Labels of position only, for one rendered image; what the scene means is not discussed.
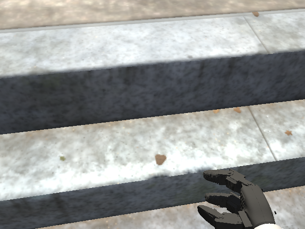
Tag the right robot hand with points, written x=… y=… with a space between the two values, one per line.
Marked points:
x=248 y=210

